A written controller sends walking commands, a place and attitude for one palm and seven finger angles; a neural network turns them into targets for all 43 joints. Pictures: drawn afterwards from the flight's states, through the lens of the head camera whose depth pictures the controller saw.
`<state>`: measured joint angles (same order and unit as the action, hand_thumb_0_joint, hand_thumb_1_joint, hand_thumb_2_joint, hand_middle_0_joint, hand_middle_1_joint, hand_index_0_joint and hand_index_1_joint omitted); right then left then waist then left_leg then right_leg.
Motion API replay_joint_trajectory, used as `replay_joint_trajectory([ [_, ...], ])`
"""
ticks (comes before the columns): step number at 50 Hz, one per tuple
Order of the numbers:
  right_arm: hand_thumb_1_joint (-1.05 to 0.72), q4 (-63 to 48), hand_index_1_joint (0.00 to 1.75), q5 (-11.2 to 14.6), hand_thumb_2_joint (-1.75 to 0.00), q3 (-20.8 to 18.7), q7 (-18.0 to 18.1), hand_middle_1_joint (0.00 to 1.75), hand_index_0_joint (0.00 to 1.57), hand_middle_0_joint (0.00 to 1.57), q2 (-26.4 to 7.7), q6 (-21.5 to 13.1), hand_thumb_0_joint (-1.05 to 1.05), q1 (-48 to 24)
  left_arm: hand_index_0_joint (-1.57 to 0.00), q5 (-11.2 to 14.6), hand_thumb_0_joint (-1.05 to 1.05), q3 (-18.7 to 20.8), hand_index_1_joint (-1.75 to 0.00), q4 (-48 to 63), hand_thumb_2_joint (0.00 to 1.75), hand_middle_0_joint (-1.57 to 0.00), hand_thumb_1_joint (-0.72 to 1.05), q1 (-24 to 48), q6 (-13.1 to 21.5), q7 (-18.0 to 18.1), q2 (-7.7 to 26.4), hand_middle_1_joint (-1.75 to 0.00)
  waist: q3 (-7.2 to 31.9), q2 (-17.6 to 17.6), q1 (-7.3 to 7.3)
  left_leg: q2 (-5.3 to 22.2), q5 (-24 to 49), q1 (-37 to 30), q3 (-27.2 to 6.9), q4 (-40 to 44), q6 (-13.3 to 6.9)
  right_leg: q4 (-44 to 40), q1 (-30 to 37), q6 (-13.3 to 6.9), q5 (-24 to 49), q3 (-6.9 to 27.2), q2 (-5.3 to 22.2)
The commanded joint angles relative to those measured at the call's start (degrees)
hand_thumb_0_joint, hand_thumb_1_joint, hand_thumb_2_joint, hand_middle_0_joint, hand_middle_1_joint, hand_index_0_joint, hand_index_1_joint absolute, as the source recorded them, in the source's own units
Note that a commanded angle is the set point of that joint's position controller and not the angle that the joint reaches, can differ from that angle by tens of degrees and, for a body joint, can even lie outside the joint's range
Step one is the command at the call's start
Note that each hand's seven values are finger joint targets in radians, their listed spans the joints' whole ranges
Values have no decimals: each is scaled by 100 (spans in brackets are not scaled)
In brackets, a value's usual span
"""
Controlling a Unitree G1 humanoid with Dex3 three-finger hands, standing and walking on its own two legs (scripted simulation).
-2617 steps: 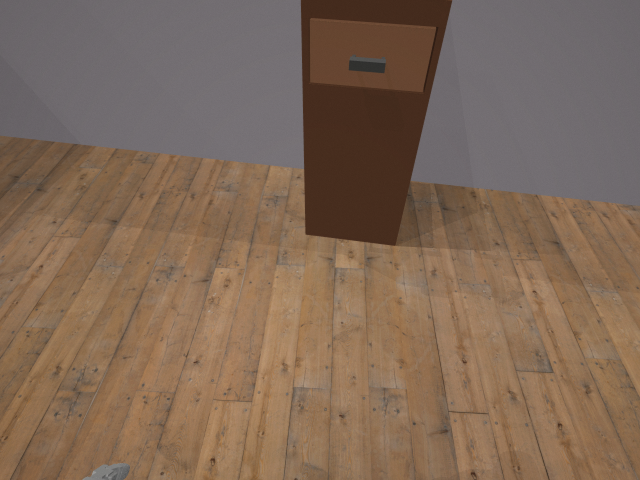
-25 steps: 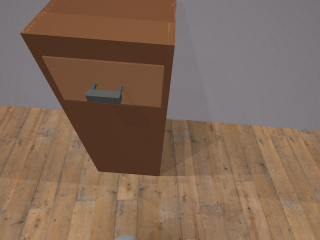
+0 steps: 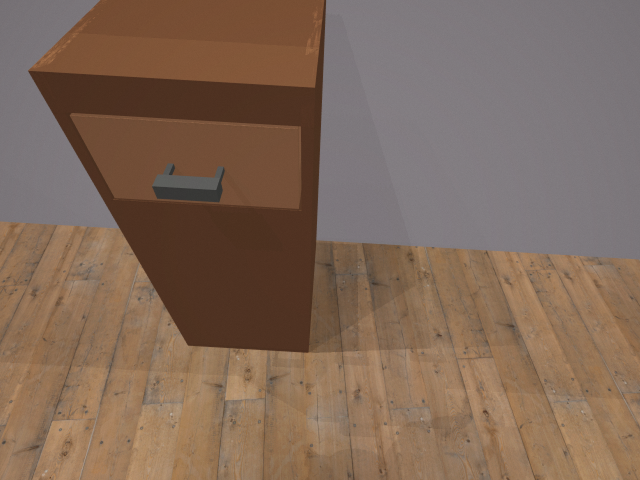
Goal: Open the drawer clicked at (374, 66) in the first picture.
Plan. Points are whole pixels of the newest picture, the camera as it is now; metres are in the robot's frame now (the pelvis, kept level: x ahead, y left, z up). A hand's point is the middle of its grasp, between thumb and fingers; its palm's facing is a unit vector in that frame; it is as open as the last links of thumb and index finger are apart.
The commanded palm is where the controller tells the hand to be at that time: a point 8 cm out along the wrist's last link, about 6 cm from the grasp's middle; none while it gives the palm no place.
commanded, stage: come to a stop and stand still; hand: left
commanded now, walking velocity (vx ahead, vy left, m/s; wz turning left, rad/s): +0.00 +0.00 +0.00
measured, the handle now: (191, 179) +0.55 +0.25 +0.02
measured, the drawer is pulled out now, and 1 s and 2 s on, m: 0.00 0.00 0.00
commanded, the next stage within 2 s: look again from close up in 0.22 s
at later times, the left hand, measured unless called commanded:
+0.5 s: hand out of the picture +0.01 +0.20 -0.17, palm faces -0.04 -0.97 -0.24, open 7.4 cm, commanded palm none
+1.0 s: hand out of the picture +0.12 +0.21 -0.12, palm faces -0.11 -0.90 -0.41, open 7.4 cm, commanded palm +0.14 +0.24 -0.05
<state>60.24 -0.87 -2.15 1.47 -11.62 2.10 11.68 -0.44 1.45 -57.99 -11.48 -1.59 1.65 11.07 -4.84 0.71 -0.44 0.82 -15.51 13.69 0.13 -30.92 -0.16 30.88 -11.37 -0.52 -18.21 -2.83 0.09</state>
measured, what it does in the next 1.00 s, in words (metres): stands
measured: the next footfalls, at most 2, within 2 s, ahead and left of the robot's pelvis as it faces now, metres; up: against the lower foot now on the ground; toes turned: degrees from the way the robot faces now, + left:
none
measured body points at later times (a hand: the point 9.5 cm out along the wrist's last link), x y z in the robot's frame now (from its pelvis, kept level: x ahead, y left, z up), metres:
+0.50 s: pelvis +0.00 +0.02 +0.00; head +0.02 +0.00 +0.45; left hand +0.01 +0.25 -0.15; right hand +0.01 -0.21 -0.16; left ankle +0.00 +0.12 -0.73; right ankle -0.02 -0.11 -0.73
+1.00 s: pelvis +0.02 +0.02 +0.00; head +0.04 +0.01 +0.45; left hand +0.13 +0.26 -0.09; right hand +0.06 -0.22 -0.14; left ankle +0.00 +0.12 -0.73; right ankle -0.02 -0.10 -0.73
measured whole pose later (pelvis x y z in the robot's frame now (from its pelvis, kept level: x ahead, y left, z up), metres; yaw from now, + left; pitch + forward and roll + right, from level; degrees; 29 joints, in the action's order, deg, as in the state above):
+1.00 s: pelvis +0.02 +0.02 +0.00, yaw -3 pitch +2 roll +1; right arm 54.7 0.9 0.3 4.0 -10.4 -10.2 17.8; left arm -9.3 -2.9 -26.2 -23.6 -4.4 8.0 12.5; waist -0.5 1.0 1.4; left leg -1.5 -16.8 12.7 4.7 -27.9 -1.3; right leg 35.7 -15.7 -0.8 -19.8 -0.3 2.5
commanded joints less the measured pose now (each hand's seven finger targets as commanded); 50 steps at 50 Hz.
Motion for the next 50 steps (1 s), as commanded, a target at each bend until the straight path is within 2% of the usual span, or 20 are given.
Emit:
replay_joint_trajectory([
  [1,-90,-209,30,-16,-90,2,16,30,20,20,-666,-199,0,-114,-20,-13,0,115,-30,79,90,-20,90,-256,87,-24,691,-30,107,-673,149,696,249,321,-760,1311,-202,-868,290,-74,577,567,466],
  [10,-90,83,30,14,-90,57,45,30,20,20,-440,-236,0,417,-20,14,0,31,-30,-234,90,-20,90,-404,215,-24,623,-30,409,-77,15,531,706,-368,-349,1117,-53,-1328,195,-113,745,681,588],
  [15,-90,176,30,17,-90,89,65,30,20,20,-379,-248,0,523,-20,13,0,-4,-30,-361,90,-20,90,-538,219,1,511,-30,103,31,27,561,817,-349,-334,1201,-64,-1324,72,-99,836,642,562],
  [16,-90,-192,30,69,-90,76,-26,30,20,20,-529,-351,0,-43,-20,-84,0,-86,-30,-488,90,-20,90,-1123,373,243,422,-30,32,-365,286,493,829,-121,33,16,79,-1230,-126,-1,2244,967,863],
  [17,-90,-324,30,39,-90,108,-64,30,20,20,-177,-276,0,374,-20,-39,0,-55,-30,-189,90,-20,90,-699,411,200,766,-30,316,-288,-131,282,-84,-169,-85,193,53,-1274,-304,-246,795,1189,999],
  [18,-90,-296,30,-20,-90,147,-104,30,20,20,-204,-224,0,359,-20,-27,0,-46,-30,-112,90,-20,90,-494,409,140,782,-30,66,-465,-60,245,-26,-196,-66,323,-18,-1280,-542,-308,-143,1120,811],
  [20,-90,-348,30,-43,-90,140,-112,30,20,20,-319,-253,0,635,-20,-38,0,-78,-30,-50,90,-20,90,-496,387,103,630,-30,43,47,-141,303,-68,23,-144,388,-101,-1116,-687,-277,-695,895,570],
  [22,-90,-382,30,-30,-90,157,-95,30,20,20,-389,-314,0,686,-20,-24,0,-107,-30,-32,90,-20,90,-557,380,84,513,-30,122,161,-111,403,233,37,-268,580,-158,-866,-538,-243,-260,761,452],
  [23,-90,-372,30,-33,-90,167,-88,30,20,20,-416,-328,0,696,-20,-22,0,-115,-30,-31,90,-20,90,-584,363,71,514,-30,142,-74,-75,443,243,69,-324,685,-190,-748,-451,-222,-158,678,406],
  [25,-90,-351,30,-25,-90,182,-65,30,20,20,-458,-378,0,640,-20,-13,0,-123,-30,-78,90,-20,90,-736,361,61,446,-30,259,-52,24,512,613,59,-363,717,-242,-568,-254,-196,357,641,376],
  [27,-90,-325,30,-14,-90,188,-42,30,20,20,-478,-409,0,656,-20,-7,0,-123,-30,-104,90,-20,90,-803,357,66,446,-30,381,127,45,517,998,-54,-309,655,-252,-485,-120,-177,767,628,416],
  [29,-90,-250,30,-18,-90,195,-25,30,20,20,-491,-435,0,687,-20,-6,0,-116,-30,-112,90,-20,90,-798,339,68,456,-30,400,-41,67,553,1299,-127,-315,694,-267,-404,-71,-154,910,602,416],
  [35,-90,-89,30,-5,-90,198,-2,30,20,20,-439,-419,0,618,-20,-19,0,-102,-30,-173,90,-20,90,-813,300,70,467,-30,161,36,83,521,1231,-147,-230,751,-253,-493,-128,-120,1067,628,455],
  [44,-90,65,30,5,-90,175,32,30,20,20,-427,-433,0,550,-20,-19,0,-78,-30,-221,90,-20,90,-781,299,67,490,-30,310,-138,75,530,1634,-420,-140,697,-226,-528,-18,-118,1549,659,492],
  [45,-90,-310,30,84,-90,124,-6,30,20,20,-597,-406,0,199,-20,-93,0,-59,-30,-358,90,-20,90,-1031,357,286,513,-30,106,-11,151,648,2353,-69,-23,-299,-51,-659,-176,-34,2945,865,750],
  [46,-90,-2156,30,332,-90,40,177,30,20,20,-1396,-1243,0,315,-20,-1243,0,179,-32,8414,89,-20,88,3565,1210,445,2668,-32,3036,-1667,-270,0,3667,-1689,-177,444,-212,192,0,-289,3160,687,64],
  [47,-90,-1901,30,168,-90,123,408,30,20,20,-805,-1933,0,-6,-20,-1349,0,139,-33,6680,88,-20,85,546,694,842,1862,-33,2709,-2770,207,410,4908,-2590,-241,719,-43,795,-915,-278,798,9,-18],
  [48,-90,-1420,30,221,-90,1,456,30,20,20,-800,-2078,0,17,-21,-1084,0,-34,-34,6368,87,-21,83,245,253,1157,1291,-34,2269,-1924,-12,454,4306,-1665,-251,723,220,1018,-1130,-150,-54,-189,-35],
  [49,-90,-1452,30,332,-90,51,456,30,20,20,-525,-2109,0,29,-21,-1231,0,-851,-36,5229,86,-21,81,-1447,-323,1183,-97,-36,1565,-1503,-76,426,3571,-1244,-272,924,67,1017,-1558,-58,-446,-213,-87],
  [50,-90,-2034,30,243,-90,61,333,30,20,20,-644,-2118,0,-314,-21,-1480,0,-948,-37,6582,85,-21,78,-412,-248,1200,167,-37,945,-943,21,355,2863,-610,-293,693,44,645,-1427,-99,-24,-86,59],
])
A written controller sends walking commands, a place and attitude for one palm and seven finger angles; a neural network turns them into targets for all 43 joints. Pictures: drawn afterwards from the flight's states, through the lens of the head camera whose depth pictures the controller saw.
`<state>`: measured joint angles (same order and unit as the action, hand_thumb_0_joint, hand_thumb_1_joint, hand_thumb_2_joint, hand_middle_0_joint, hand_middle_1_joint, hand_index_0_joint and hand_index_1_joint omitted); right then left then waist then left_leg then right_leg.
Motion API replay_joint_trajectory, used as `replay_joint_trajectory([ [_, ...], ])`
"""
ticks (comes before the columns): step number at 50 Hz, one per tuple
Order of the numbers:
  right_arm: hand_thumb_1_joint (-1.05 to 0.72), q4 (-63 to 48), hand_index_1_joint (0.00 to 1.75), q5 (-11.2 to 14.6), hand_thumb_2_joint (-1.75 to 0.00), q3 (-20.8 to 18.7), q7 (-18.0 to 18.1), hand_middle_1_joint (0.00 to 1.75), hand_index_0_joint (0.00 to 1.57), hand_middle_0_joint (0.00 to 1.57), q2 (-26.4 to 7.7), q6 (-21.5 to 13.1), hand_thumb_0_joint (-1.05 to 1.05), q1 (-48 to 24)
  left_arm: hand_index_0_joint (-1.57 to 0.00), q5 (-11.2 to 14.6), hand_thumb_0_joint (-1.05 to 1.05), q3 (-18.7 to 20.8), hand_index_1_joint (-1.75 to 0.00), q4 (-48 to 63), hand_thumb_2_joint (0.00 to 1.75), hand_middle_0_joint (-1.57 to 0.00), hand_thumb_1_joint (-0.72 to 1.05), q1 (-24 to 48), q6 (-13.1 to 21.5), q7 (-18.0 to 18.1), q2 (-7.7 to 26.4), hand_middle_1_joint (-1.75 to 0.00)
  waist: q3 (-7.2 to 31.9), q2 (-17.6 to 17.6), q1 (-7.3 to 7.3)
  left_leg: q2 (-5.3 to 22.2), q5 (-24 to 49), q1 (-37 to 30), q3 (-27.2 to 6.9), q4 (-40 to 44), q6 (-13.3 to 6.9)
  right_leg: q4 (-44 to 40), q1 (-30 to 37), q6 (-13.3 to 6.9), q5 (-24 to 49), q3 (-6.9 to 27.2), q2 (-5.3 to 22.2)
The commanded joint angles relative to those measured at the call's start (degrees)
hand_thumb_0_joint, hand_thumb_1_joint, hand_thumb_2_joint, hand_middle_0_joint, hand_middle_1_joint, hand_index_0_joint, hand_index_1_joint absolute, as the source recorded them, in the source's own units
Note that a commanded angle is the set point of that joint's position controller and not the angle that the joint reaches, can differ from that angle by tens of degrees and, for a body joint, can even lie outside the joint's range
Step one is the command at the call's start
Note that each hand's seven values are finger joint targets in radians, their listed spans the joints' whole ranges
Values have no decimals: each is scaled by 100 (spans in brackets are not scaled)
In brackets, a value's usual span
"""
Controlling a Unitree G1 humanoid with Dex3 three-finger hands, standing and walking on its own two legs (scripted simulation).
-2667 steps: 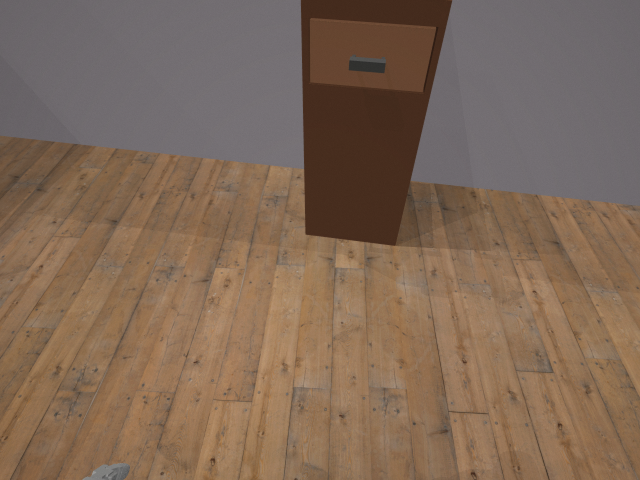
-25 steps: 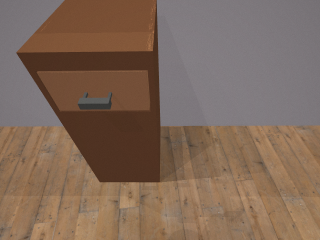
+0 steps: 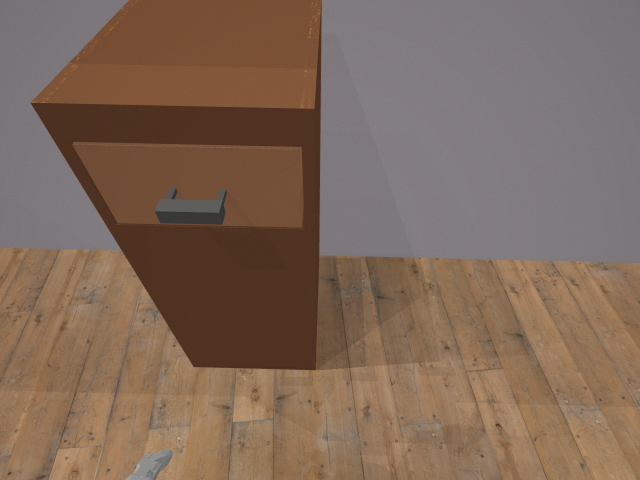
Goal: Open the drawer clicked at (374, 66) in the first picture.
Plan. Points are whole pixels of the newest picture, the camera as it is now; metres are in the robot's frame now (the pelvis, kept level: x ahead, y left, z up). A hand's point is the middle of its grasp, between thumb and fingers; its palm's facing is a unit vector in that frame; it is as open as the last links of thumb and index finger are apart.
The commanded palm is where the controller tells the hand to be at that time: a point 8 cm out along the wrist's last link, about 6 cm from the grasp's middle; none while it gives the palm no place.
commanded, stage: raise the hand with hooked fingers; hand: left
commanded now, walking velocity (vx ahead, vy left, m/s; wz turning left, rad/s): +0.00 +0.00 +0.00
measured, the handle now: (194, 202) +0.51 +0.26 +0.02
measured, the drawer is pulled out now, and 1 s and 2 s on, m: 0.00 0.00 0.00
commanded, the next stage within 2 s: move the hooked fingers above the handle in 1.80 s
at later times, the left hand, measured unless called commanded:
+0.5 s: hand (144, 438) +0.16 +0.22 -0.02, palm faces +0.13 -0.05 -0.99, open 9.6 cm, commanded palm +0.15 +0.23 +0.04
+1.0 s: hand (112, 344) +0.24 +0.26 +0.07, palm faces +0.19 -0.06 -0.98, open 12.6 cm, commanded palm +0.21 +0.25 +0.12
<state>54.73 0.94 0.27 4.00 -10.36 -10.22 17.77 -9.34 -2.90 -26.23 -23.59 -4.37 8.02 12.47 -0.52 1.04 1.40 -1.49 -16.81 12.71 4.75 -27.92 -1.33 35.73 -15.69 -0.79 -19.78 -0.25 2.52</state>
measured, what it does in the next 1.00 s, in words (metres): stands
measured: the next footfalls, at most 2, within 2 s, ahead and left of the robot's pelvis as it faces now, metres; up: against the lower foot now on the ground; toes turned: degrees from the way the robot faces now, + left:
none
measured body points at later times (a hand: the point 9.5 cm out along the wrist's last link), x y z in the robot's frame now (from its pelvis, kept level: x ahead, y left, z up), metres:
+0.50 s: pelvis -0.03 -0.04 -0.05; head +0.01 -0.06 +0.40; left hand +0.15 +0.22 +0.03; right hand +0.24 -0.24 -0.13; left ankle -0.02 +0.10 -0.73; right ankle -0.03 -0.11 -0.73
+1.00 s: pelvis -0.03 +0.00 -0.01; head +0.00 -0.03 +0.44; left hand +0.22 +0.26 +0.12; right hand +0.17 -0.24 -0.12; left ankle -0.02 +0.10 -0.73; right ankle -0.03 -0.11 -0.73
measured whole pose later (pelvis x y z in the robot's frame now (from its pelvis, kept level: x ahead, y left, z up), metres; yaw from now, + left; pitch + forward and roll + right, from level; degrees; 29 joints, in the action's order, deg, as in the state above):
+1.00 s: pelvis -0.03 +0.00 -0.01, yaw +2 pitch +4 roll +0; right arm 36.5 -1.5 -3.2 1.8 -15.6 4.2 8.5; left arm -55.1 -0.1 2.8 -7.5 0.4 16.6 25.2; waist 2.3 -4.0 4.4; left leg -1.0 -18.8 22.8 2.2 -37.4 -1.7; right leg 38.2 -22.4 -0.5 -19.9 -1.9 1.1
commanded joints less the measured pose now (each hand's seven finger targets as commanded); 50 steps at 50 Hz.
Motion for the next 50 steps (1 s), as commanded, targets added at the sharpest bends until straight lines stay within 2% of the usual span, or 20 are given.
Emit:
replay_joint_trajectory([
  [1,-90,-1579,30,-54,-90,-301,54,30,20,20,-981,-801,0,-945,-21,-1210,0,-111,-39,3380,84,-21,76,640,66,707,629,-39,828,-635,-227,477,2271,-189,-606,-14,91,-251,-937,-136,472,-287,-238],
  [2,-90,-1822,30,-121,-90,-297,25,30,20,20,-1011,-680,0,-1093,-21,-1741,0,-62,-40,3153,83,-21,74,223,58,825,794,-40,485,-189,-122,283,1730,355,-561,-262,48,-450,-999,-226,750,-150,-275],
  [4,-90,-2233,30,-221,-90,-327,-79,30,20,20,-1032,-271,0,-1212,-22,-2659,0,442,-43,2527,81,-22,69,-424,-49,1024,1185,-43,544,717,158,58,1103,950,-458,-431,22,-533,-899,-262,285,212,-322],
  [6,-90,-2404,30,-339,-90,-432,-232,30,20,20,-974,219,0,-1348,-22,-3619,0,210,-47,1740,79,-22,64,-1472,-7,1159,663,-47,313,1738,371,32,1172,1637,-386,-733,69,-62,-1051,-272,912,181,-416],
  [7,-90,-2541,30,-332,-90,-453,-330,30,20,20,-978,439,0,-1467,-22,-3961,0,-37,-48,1728,78,-22,62,-1570,70,1143,433,-48,320,1960,441,16,1042,1868,-342,-763,86,-25,-1033,-272,1096,296,-386],
  [8,-90,-2679,30,-277,-90,-470,-425,30,20,20,-941,585,0,-1608,-22,-4278,0,111,-50,1805,77,-22,60,-1674,209,1152,572,-50,557,1954,635,-23,1077,1927,-280,-769,99,-18,-764,-301,1367,513,-343],
  [10,-90,-2964,30,-262,-90,-418,-548,30,20,20,-951,751,0,-1860,-22,-4760,0,231,-53,2486,75,-22,55,-1349,480,1275,968,-53,960,1198,780,-105,936,1981,-207,-924,109,189,-717,-320,1346,701,-275],
  [14,-90,-3202,30,-469,-90,-426,-535,30,20,20,-905,952,0,-1811,-23,-5325,0,874,-58,3830,71,-23,46,41,754,1713,1853,-58,1811,18,585,-236,741,1737,-224,-1354,-14,401,-856,-279,1407,950,-250],
  [17,-90,-3161,30,-600,-90,-428,-404,30,20,20,-776,1030,0,-1804,-24,-5324,0,1158,-63,4590,68,-24,39,1502,1178,2092,2181,-63,2328,-528,253,-252,706,1236,-313,-1961,-72,524,-1480,-257,1136,1132,-172],
  [18,-90,-3095,30,-628,-90,-414,-343,30,20,20,-743,1020,0,-1760,-24,-5268,0,1178,-64,4915,67,-24,36,2194,1339,2200,2337,-64,2264,-372,53,-252,536,1239,-399,-2200,-92,492,-1831,-236,745,1222,-170],
  [20,-90,-3051,30,-593,-90,-442,-291,30,20,20,-745,952,0,-1680,-24,-5087,0,1008,-68,4682,65,-24,32,2053,1553,2284,2109,-68,1997,-369,-107,-237,350,1148,-451,-2439,-110,368,-2239,-256,401,1281,-171],
  [23,-90,-3030,30,-592,-90,-419,-330,30,20,20,-797,978,0,-1726,-25,-4975,0,1047,-72,4437,62,-25,25,2035,1498,2295,2184,-72,2063,-472,-120,-210,377,1288,-512,-2466,-111,463,-2173,-255,561,1150,-207],
  [26,-90,-3029,30,-431,-90,-382,-288,30,20,20,-797,1114,0,-1839,-25,-4834,0,1044,-76,3609,59,-25,18,1736,725,2048,2154,-76,1882,-194,51,-173,406,1676,-411,-1918,-96,304,-1309,-128,1020,778,-232],
  [29,-90,-3152,30,-191,-90,-268,-240,30,20,20,-811,1255,0,-2009,-26,-4536,0,800,-81,3206,56,-26,11,1170,-179,1420,2042,-81,1856,311,329,-182,651,1771,-316,-1371,-45,20,-238,-19,1771,897,-155],
  [31,-90,-3186,30,-154,-90,-179,-192,30,20,20,-857,1292,0,-2094,-26,-4376,0,795,-84,3426,54,-26,6,1060,-462,947,2184,-84,1808,622,382,-172,806,1643,-296,-1098,-56,2,304,82,2424,858,-86],
  [33,-90,-3206,30,-127,-90,-93,-148,30,20,20,-882,1293,0,-2128,-26,-4230,0,789,-87,3422,52,-26,1,862,-468,542,2173,-87,1525,864,397,-128,639,1614,-317,-843,-62,-92,403,108,2253,720,-68],
  [36,-90,-3161,30,-216,-90,-110,-140,30,20,20,-876,1210,0,-1937,-27,-4314,0,910,-92,4019,49,-27,-6,982,-67,284,2328,-92,1303,497,438,-88,869,1191,-273,-636,-100,-282,335,58,2048,519,-111],
  [42,-90,-2945,30,-363,-90,-286,-166,30,20,20,-842,1036,0,-1687,-28,-4599,0,1302,-100,4624,43,-28,-20,2191,888,972,2481,-100,1589,-599,303,-67,1152,290,-384,-638,-61,-319,-322,-140,1400,243,-231],
  [46,-90,-2822,30,-284,-90,-403,-225,30,20,20,-903,1071,0,-1641,-29,-4618,0,1123,-107,4225,39,-29,-29,2772,685,1229,2317,-107,1629,-607,199,8,1232,99,-427,-574,-18,-290,-564,-161,1222,-17,-293],
  [50,-90,-2805,30,-101,-90,-385,-226,30,20,20,-946,1181,0,-1777,-29,-4493,0,677,-112,3847,35,-29,-38,3218,65,856,2211,-112,1562,-382,252,65,1355,45,-494,-204,14,-414,-221,-154,1251,-114,-316],
])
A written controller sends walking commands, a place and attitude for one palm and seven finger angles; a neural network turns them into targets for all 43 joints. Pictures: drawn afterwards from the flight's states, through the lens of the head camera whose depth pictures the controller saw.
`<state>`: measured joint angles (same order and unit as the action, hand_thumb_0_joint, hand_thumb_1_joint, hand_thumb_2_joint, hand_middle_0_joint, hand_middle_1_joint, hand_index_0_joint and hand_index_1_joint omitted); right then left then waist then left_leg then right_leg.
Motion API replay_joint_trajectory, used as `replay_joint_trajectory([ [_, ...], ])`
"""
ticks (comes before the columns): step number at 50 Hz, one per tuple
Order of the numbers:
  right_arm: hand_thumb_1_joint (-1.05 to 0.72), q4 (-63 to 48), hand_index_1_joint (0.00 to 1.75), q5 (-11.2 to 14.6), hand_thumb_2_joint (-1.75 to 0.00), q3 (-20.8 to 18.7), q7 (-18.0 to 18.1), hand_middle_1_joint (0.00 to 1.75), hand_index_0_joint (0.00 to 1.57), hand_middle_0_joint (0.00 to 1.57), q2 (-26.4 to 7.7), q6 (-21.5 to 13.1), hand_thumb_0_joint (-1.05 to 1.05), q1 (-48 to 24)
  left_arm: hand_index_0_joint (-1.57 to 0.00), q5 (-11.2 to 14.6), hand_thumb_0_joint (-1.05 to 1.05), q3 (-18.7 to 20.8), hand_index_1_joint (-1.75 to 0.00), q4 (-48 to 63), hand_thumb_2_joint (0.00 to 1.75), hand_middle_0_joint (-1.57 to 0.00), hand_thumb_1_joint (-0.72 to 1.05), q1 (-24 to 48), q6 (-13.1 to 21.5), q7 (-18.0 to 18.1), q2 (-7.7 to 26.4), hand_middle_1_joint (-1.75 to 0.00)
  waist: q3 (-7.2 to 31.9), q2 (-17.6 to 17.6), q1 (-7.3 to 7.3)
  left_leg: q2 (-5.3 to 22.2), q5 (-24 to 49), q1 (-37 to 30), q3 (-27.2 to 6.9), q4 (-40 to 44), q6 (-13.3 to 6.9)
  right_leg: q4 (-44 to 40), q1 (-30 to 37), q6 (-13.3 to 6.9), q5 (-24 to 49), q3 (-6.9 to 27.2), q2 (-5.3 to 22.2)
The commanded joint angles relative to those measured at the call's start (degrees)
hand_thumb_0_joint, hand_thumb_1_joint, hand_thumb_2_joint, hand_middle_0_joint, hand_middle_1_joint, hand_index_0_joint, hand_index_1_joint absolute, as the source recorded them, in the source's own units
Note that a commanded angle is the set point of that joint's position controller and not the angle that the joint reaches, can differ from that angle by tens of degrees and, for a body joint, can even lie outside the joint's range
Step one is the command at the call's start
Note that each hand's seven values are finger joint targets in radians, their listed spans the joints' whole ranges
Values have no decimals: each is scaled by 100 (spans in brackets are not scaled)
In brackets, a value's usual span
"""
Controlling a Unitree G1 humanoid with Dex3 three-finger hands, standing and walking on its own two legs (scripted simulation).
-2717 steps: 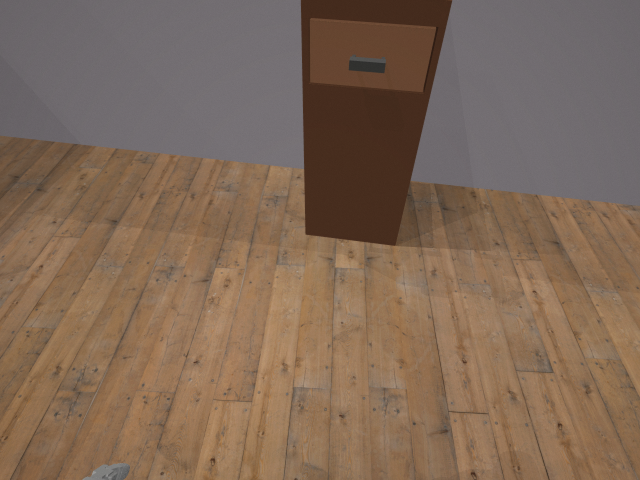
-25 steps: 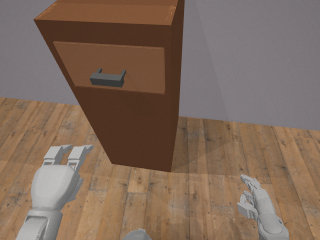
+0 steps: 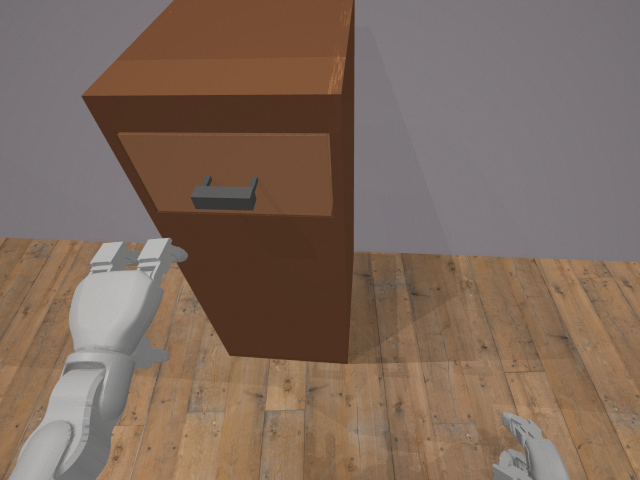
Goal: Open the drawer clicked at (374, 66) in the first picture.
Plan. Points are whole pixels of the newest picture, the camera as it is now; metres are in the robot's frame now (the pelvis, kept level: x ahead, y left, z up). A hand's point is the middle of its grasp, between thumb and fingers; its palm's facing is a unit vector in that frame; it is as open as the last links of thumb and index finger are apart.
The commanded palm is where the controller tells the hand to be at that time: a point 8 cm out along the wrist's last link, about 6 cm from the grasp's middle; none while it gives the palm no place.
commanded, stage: raise the hand with hooked fingers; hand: left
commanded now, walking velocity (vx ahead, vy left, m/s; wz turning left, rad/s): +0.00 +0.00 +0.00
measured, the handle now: (227, 189) +0.55 +0.24 +0.03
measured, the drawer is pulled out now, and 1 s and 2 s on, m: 0.00 0.00 0.00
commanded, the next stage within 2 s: move the hooked fingers above the handle in 0.80 s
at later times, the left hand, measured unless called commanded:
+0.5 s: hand (117, 246) +0.31 +0.27 +0.16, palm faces +0.09 -0.05 -1.00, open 13.9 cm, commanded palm +0.27 +0.26 +0.20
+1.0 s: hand (152, 264) +0.31 +0.23 +0.13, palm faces +0.03 -0.07 -1.00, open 13.9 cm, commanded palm +0.29 +0.24 +0.20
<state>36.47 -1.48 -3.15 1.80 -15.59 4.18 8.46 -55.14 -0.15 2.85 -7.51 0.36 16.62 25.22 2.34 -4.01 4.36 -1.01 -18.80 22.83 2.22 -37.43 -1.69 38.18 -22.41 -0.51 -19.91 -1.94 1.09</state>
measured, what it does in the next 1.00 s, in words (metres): stands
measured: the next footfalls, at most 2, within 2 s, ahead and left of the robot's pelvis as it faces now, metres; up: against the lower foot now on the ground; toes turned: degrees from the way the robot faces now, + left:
none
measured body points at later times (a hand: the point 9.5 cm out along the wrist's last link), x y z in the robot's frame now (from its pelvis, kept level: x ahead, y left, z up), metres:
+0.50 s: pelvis +0.00 +0.01 +0.02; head +0.01 -0.02 +0.47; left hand +0.30 +0.27 +0.21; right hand +0.20 -0.19 -0.09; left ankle +0.00 +0.10 -0.72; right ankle +0.00 -0.11 -0.72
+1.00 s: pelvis -0.01 -0.01 +0.02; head +0.00 -0.06 +0.47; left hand +0.30 +0.23 +0.19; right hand +0.20 -0.23 -0.10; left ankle +0.00 +0.10 -0.72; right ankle +0.00 -0.11 -0.72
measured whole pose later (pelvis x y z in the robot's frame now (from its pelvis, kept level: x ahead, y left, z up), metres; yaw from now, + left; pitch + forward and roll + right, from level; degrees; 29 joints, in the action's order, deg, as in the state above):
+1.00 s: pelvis -0.01 -0.01 +0.02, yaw +1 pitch +0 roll +0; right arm 37.0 1.4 0.3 1.4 -15.5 7.0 6.0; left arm -50.1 -3.8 -3.8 9.6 -3.8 -1.9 29.1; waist 0.1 -6.1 4.7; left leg -1.0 -11.6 12.5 0.9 -23.9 -1.0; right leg 25.6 -12.2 -1.1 -13.6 -3.1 0.7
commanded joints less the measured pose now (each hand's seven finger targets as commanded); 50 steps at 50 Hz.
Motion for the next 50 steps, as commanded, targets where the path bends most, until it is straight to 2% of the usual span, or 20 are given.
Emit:
replay_joint_trajectory([
  [1,-90,-994,30,163,-90,-25,-3,30,20,20,-433,-230,0,-895,-29,89,0,307,-114,964,34,-29,-41,1748,-543,-153,965,-114,1293,121,-29,33,1644,-1040,-254,837,58,-700,562,-179,1306,45,-167],
  [4,-90,-1069,30,206,-90,73,10,30,20,20,-433,-145,0,-1015,-30,136,0,157,-118,986,31,-30,-48,2008,-831,-646,1059,-118,1212,204,9,53,1864,-1179,-302,1032,65,-836,861,-174,1384,31,-158],
  [6,-90,-1094,30,210,-90,138,26,30,20,20,-432,-64,0,-1057,-30,138,0,229,-120,991,30,-30,-50,2200,-899,-929,1246,-120,1103,260,25,72,1921,-1247,-321,1172,61,-950,988,-173,1382,16,-173],
  [8,-90,-1095,30,200,-90,188,30,30,20,20,-435,-1,0,-1055,-30,142,0,401,-120,888,30,-30,-50,2364,-881,-1156,1441,-120,1007,267,52,88,1980,-1296,-325,1272,67,-1050,1103,-181,1375,1,-192],
  [11,-90,-1057,30,200,-90,257,15,30,20,20,-393,59,0,-1032,-30,151,0,455,-120,899,30,-30,-50,2800,-757,-1362,1545,-120,917,172,46,108,2124,-1434,-370,1397,92,-1168,1164,-191,1388,-24,-204],
  [13,-90,-1051,30,196,-90,263,1,30,20,20,-393,73,0,-1006,-30,195,0,575,-120,956,30,-30,-50,3038,-662,-1440,1694,-120,1037,-5,72,106,2296,-1571,-392,1433,117,-1229,1282,-210,1422,-22,-218],
  [18,-90,-995,30,233,-90,260,-47,30,20,20,-403,62,0,-980,-30,338,0,475,-120,888,30,-30,-50,3529,-568,-1652,1652,-120,1097,-158,4,112,2355,-1766,-422,1528,168,-1396,1312,-209,1404,-40,-228],
  [20,-90,-952,30,241,-90,256,-42,30,20,20,-441,50,0,-947,-30,389,0,406,-120,729,30,-30,-50,3686,-564,-1762,1667,-120,1075,-37,-20,78,2204,-1759,-401,1550,130,-1461,1321,-200,1410,-35,-221],
  [21,-90,-943,30,239,-90,246,-45,30,20,20,-453,59,0,-914,-30,398,0,392,-120,564,30,-30,-50,3488,-576,-1819,1609,-120,1009,138,-7,66,2182,-1696,-367,1571,119,-1488,1350,-195,1452,-41,-226],
  [23,-90,-965,30,278,-90,244,-87,30,20,20,-466,85,0,-929,-30,463,0,290,-120,361,30,-30,-50,3113,-597,-1962,1413,-120,849,224,-3,78,2112,-1586,-332,1597,111,-1531,1355,-200,1422,-44,-233],
  [25,-90,-975,30,264,-90,225,-114,30,20,20,-513,89,0,-879,-30,502,0,290,-120,495,30,-30,-50,2998,-508,-2068,1451,-120,930,274,23,71,2117,-1570,-300,1622,88,-1537,1440,-183,1504,-49,-204],
  [29,-90,-1061,30,205,-90,205,-121,30,20,20,-498,8,0,-910,-30,470,0,607,-120,1217,30,-30,-50,3262,-138,-1947,1797,-120,1404,114,102,23,2198,-1712,-329,1576,47,-1508,1628,-181,1571,3,-194],
  [33,-90,-971,30,166,-90,165,-98,30,20,20,-494,-81,0,-845,-30,564,0,1140,-120,1346,30,-30,-50,3202,174,-1555,2126,-120,1439,24,190,-13,2353,-1663,-316,1535,55,-1514,1705,-191,1770,36,-204],
  [36,-90,-815,30,232,-90,146,-94,30,20,20,-473,-66,0,-819,-30,620,0,1032,-120,753,30,-30,-50,3100,101,-1336,1845,-120,973,223,136,-30,2059,-1439,-208,1568,50,-1602,1473,-159,1643,29,-181],
  [38,-90,-804,30,286,-90,141,-117,30,20,20,-510,-36,0,-872,-30,582,0,974,-120,575,30,-30,-50,3144,-64,-1267,1800,-120,974,157,114,-36,1895,-1360,-184,1600,72,-1610,1472,-166,1444,52,-194],
  [40,-90,-805,30,287,-90,127,-112,30,20,20,-518,-35,0,-917,-30,505,0,728,-120,578,30,-30,-50,3263,-211,-1279,1690,-120,1089,115,94,-51,1832,-1398,-121,1587,54,-1611,1515,-148,1448,89,-140],
  [44,-90,-883,30,296,-90,156,-99,30,20,20,-515,-9,0,-1016,-30,493,0,321,-120,619,30,-30,-50,3148,-431,-1529,1441,-120,1228,321,25,-86,1800,-1434,-103,1550,6,-1607,1632,-119,1551,120,-115],
  [47,-90,-879,30,283,-90,190,-16,30,20,20,-535,10,0,-1012,-30,465,0,221,-120,479,30,-30,-50,3430,-400,-1699,1491,-120,1023,474,-62,-111,1615,-1365,-82,1556,-34,-1661,1504,-87,1488,121,-113],
  [48,-90,-840,30,292,-90,202,19,30,20,20,-548,9,0,-988,-30,482,0,386,-120,244,30,-30,-50,3500,-361,-1728,1647,-120,855,674,-103,-94,1452,-1262,-90,1553,-43,-1732,1429,-71,1326,142,-121],
  [50,-90,-738,30,285,-90,221,94,30,20,20,-555,5,0,-887,-30,432,0,539,-120,-109,30,-30,-50,3854,-214,-1729,1878,-120,771,766,-105,-120,1282,-1158,-66,1553,-59,-1764,1399,-48,1170,178,-92],
])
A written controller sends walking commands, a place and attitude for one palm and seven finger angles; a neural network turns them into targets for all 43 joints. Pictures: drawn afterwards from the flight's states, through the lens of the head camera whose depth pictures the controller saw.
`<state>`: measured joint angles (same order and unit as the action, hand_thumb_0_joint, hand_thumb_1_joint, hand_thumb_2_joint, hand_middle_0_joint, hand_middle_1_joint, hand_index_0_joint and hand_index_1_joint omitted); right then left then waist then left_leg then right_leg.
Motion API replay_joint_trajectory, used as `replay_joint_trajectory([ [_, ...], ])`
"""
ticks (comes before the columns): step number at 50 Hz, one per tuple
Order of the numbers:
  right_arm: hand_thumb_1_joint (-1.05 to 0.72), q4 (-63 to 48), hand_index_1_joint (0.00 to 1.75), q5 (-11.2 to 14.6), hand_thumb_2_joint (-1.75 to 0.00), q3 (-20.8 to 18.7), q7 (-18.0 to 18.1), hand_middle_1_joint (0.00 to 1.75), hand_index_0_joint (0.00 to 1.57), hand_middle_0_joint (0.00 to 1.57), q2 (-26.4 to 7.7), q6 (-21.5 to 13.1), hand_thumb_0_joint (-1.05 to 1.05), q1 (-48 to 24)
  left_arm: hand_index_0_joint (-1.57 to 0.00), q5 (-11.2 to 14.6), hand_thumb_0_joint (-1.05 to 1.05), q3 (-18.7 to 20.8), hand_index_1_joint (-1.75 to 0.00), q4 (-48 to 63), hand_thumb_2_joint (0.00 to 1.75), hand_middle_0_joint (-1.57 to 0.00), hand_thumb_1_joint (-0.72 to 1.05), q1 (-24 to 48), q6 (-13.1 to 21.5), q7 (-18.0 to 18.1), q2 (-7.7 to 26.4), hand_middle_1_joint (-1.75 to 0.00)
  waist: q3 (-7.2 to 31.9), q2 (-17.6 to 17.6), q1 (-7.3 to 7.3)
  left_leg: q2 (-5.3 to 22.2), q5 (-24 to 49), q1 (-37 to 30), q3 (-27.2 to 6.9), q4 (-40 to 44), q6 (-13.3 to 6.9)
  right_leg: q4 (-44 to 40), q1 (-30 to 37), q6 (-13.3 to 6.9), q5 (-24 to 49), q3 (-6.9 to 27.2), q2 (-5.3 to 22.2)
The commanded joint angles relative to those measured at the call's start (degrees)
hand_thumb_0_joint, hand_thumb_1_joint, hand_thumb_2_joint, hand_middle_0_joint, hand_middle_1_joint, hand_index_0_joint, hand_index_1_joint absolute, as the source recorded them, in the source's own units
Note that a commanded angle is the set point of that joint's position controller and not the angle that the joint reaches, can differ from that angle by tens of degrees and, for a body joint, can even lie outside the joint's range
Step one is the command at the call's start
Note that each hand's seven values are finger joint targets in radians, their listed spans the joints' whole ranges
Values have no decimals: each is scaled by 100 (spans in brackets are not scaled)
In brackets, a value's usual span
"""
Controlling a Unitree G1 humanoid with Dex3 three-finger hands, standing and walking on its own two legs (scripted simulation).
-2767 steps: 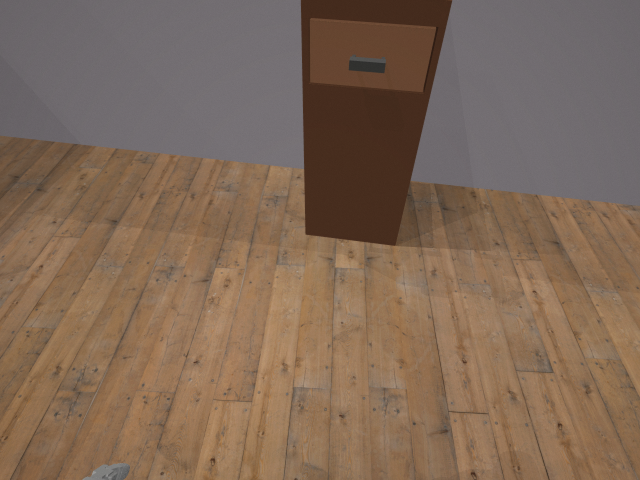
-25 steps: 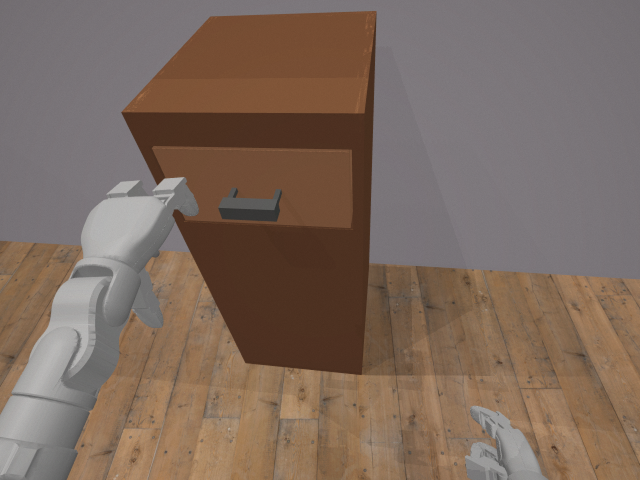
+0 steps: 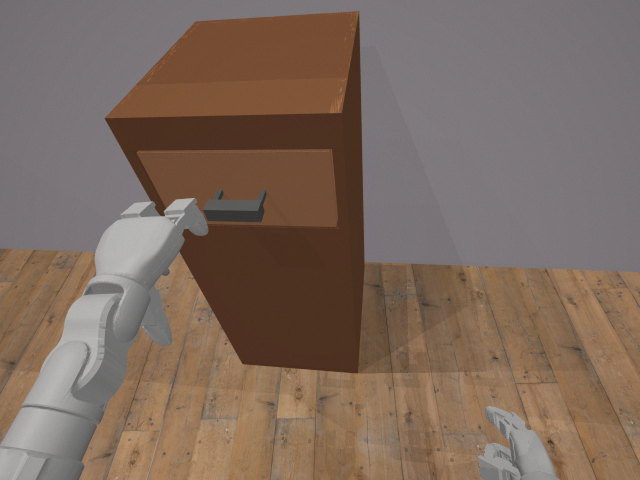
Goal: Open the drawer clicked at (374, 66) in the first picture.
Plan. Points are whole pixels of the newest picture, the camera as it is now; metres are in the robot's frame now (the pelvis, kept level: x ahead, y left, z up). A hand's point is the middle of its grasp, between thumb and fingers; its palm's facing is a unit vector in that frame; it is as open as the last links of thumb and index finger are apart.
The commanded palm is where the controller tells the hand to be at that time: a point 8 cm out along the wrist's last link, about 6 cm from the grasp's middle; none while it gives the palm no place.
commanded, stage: move the hooked fingers above the handle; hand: left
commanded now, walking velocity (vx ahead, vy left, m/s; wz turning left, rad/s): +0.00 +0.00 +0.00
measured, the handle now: (237, 202) +0.56 +0.24 +0.01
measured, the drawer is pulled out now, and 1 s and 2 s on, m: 0.00 0.00 0.00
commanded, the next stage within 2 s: none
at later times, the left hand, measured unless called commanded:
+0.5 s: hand (194, 244) +0.38 +0.23 +0.09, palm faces -0.02 -0.06 -1.00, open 13.8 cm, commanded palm +0.37 +0.25 +0.16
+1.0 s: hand (211, 217) +0.44 +0.23 +0.09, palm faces +0.01 -0.05 -1.00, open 13.8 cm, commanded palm +0.43 +0.25 +0.14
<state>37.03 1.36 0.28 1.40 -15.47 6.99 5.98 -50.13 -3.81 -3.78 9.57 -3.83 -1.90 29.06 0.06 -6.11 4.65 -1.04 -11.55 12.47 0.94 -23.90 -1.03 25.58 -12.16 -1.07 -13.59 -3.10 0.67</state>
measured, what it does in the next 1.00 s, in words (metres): stands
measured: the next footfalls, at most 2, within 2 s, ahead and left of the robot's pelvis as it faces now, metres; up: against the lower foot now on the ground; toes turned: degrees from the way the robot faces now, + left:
none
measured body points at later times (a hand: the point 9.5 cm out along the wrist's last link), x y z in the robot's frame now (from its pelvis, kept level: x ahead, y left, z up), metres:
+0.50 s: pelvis +0.01 +0.01 +0.00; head +0.05 -0.03 +0.44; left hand +0.38 +0.23 +0.14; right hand +0.16 -0.25 -0.13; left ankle +0.01 +0.11 -0.74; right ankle +0.00 -0.10 -0.74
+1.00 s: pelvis +0.02 +0.02 -0.01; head +0.06 +0.00 +0.44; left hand +0.43 +0.23 +0.14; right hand +0.14 -0.24 -0.14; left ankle +0.01 +0.11 -0.74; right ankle +0.00 -0.10 -0.74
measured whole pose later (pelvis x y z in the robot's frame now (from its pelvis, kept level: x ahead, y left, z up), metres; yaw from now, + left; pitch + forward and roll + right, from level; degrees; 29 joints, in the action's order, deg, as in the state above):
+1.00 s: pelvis +0.02 +0.02 -0.01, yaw -1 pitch +8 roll +0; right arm 37.6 1.6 -2.0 2.3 -14.3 8.1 12.4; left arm -55.8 -5.1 -33.2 33.5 4.0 4.2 27.8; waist 3.5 -2.9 0.7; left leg -1.3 -16.8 23.7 2.3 -32.6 -2.2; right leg 32.9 -23.1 -0.1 -17.6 -1.7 1.2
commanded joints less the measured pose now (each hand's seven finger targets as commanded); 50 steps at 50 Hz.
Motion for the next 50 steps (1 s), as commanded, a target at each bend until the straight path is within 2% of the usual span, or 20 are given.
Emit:
replay_joint_trajectory([
  [1,-90,-797,30,-7,-90,-133,160,30,20,20,-563,-289,0,-610,-30,-70,0,1107,-120,535,30,-30,-50,2190,312,154,1681,-120,1151,916,-65,-130,621,-130,59,184,-132,-471,481,5,627,316,-44],
  [3,-90,-789,30,-11,-90,-141,202,30,20,20,-558,-288,0,-614,-30,-77,0,1424,-120,519,30,-30,-50,2423,490,262,2015,-120,1430,670,-6,-165,709,-107,56,115,-118,-403,671,-9,715,374,-31],
  [5,-90,-781,30,-8,-90,-173,205,30,20,20,-486,-332,0,-564,-30,-78,0,1295,-120,551,30,-30,-50,2659,677,370,1804,-120,1568,370,-32,-170,938,-215,61,46,-117,-312,611,-35,987,344,-38],
  [8,-90,-766,30,-10,-90,-229,175,30,20,20,-507,-344,0,-422,-30,-45,0,1244,-120,233,30,-30,-50,2597,722,468,1673,-120,1593,208,-56,-176,1126,-177,84,-38,-86,-243,542,-52,1204,309,-55],
  [13,-90,-745,30,46,-90,-276,138,30,20,20,-625,-242,0,-270,-30,-104,0,787,-120,-526,30,-30,-50,2582,464,316,1309,-120,1323,732,-226,-134,1021,61,128,-90,-99,-214,247,-30,1165,242,-83],
  [16,-90,-832,30,43,-90,-313,141,30,20,20,-620,-241,0,-189,-30,-147,0,458,-120,-280,30,-30,-50,3046,508,230,1146,-120,1611,646,-267,-128,1024,-134,79,-148,-140,-131,129,-45,1104,245,-92],
  [19,-90,-813,30,6,-90,-346,189,30,20,20,-642,-245,0,-42,-30,-138,0,857,-120,-179,30,-30,-50,3168,731,262,1575,-120,2000,657,-207,-152,1190,-153,35,-244,-176,-10,308,-50,1325,281,-95],
  [20,-90,-788,30,-1,-90,-347,198,30,20,20,-628,-243,0,-2,-30,-126,0,826,-120,-189,30,-30,-50,3292,811,297,1528,-120,2009,637,-232,-155,1250,-133,24,-270,-175,26,300,-50,1433,282,-88],
  [21,-90,-759,30,-2,-90,-371,210,30,20,20,-632,-238,0,57,-30,-139,0,1097,-120,-194,30,-30,-50,3245,892,367,1752,-120,2092,572,-173,-149,1376,-117,13,-293,-169,87,334,-66,1522,268,-109],
  [23,-90,-735,30,-12,-90,-391,196,30,20,20,-625,-225,0,115,-30,-155,0,1315,-120,-253,30,-30,-50,3302,970,538,1898,-120,2156,419,-120,-142,1563,-105,5,-336,-142,142,315,-93,1565,252,-136],
  [26,-90,-658,30,16,-90,-429,133,30,20,20,-584,-223,0,226,-30,-210,0,1238,-120,-465,30,-30,-50,3378,916,806,1672,-120,2075,275,-125,-91,1898,-129,4,-397,-96,263,57,-128,1687,170,-181],
  [28,-90,-633,30,25,-90,-444,88,30,20,20,-620,-202,0,285,-30,-271,0,1279,-120,-820,30,-30,-50,3397,737,913,1689,-120,2070,413,-120,-68,1925,-24,8,-402,-68,276,65,-144,1633,150,-201],
  [31,-90,-673,30,46,-90,-452,27,30,20,20,-635,-154,0,272,-30,-392,0,865,-120,-1015,30,-30,-50,3361,405,915,1353,-120,2063,431,-171,-21,1924,-55,25,-397,-56,313,-77,-137,1570,125,-201],
  [34,-90,-692,30,84,-90,-441,46,30,20,20,-702,-93,0,342,-30,-429,0,443,-120,-1386,30,-30,-50,3527,155,698,1098,-120,1970,715,-334,9,1651,-18,13,-386,-95,267,-209,-117,1354,127,-206],
  [38,-90,-748,30,37,-90,-477,108,30,20,20,-717,-62,0,439,-30,-396,0,377,-120,-923,30,-30,-50,4108,339,447,1209,-120,2439,561,-432,24,2016,-359,-83,-522,-122,345,-196,-127,1501,149,-209],
  [40,-90,-731,30,29,-90,-483,123,30,20,20,-661,-75,0,507,-30,-369,0,255,-120,-742,30,-30,-50,4361,534,436,1080,-120,2510,301,-462,42,2306,-587,-161,-623,-116,398,-422,-126,1541,159,-216],
  [43,-90,-612,30,3,-90,-479,153,30,20,20,-681,-54,0,657,-30,-398,0,755,-120,-1148,30,-30,-50,4445,757,574,1533,-120,2245,423,-423,44,2208,-346,-183,-657,-82,417,-520,-153,1406,120,-247],
  [46,-90,-501,30,29,-90,-455,138,30,20,20,-633,-55,0,721,-30,-482,0,662,-120,-1800,30,-30,-50,4800,774,802,1344,-120,1898,364,-451,39,1818,-87,-152,-641,-52,476,-833,-178,1185,71,-253],
  [47,-90,-448,30,23,-90,-454,133,30,20,20,-646,-54,0,774,-30,-551,0,910,-120,-2061,30,-30,-50,4856,745,893,1598,-120,1950,425,-386,33,1822,36,-137,-644,-38,529,-767,-197,1207,63,-262],
  [50,-90,-449,30,-5,-90,-466,111,30,20,20,-645,-60,0,850,-30,-696,0,848,-120,-2358,30,-30,-50,5208,623,1087,1638,-120,2388,248,-375,13,1875,56,-66,-717,-37,605,-654,-203,1326,102,-243],
])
